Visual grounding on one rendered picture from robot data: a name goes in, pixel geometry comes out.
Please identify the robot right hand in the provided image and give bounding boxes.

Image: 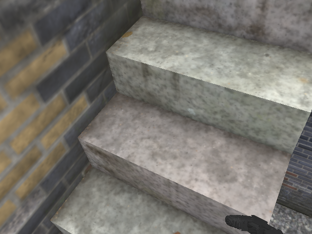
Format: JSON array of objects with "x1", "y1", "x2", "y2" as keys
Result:
[{"x1": 225, "y1": 214, "x2": 284, "y2": 234}]

